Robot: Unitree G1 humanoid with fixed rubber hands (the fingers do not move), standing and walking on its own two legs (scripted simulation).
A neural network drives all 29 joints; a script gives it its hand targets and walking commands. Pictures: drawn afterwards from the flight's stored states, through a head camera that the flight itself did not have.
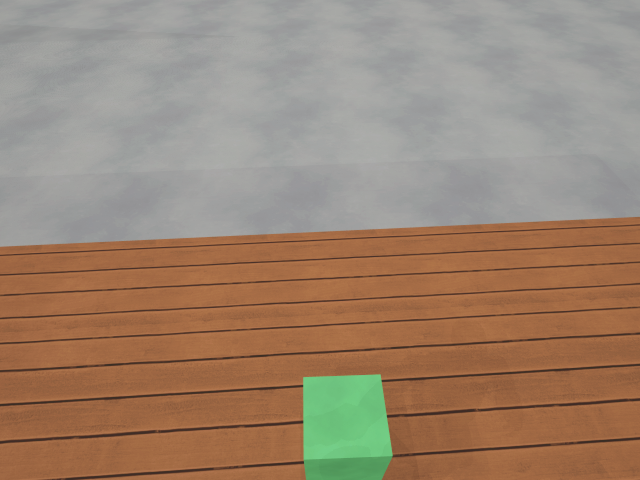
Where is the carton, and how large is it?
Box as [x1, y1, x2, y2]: [303, 374, 392, 479]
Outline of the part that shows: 380,374 303,377 304,466 306,479 381,479 392,454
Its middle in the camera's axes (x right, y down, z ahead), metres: +0.06 +0.52 +1.06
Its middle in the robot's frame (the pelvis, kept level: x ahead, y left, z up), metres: +0.41 -0.04 -0.66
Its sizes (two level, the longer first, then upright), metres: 0.210 0.200 0.250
